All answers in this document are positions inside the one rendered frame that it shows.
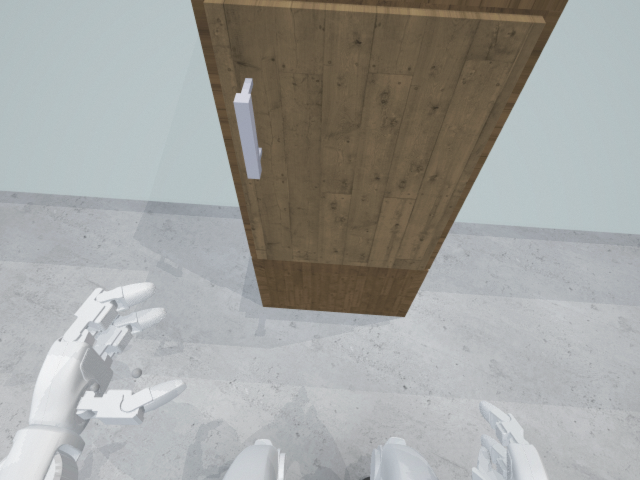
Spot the handle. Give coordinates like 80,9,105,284
233,78,262,179

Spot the robot right hand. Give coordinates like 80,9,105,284
472,401,549,480

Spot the left robot forearm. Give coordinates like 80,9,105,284
0,425,85,480

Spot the cupboard door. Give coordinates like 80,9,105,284
203,0,546,271

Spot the right robot thigh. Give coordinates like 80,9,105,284
370,444,439,480

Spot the robot thigh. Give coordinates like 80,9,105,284
370,444,439,480
223,445,286,480

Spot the left robot thigh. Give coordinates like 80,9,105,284
223,445,286,480

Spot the robot left hand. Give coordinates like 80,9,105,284
28,282,187,435

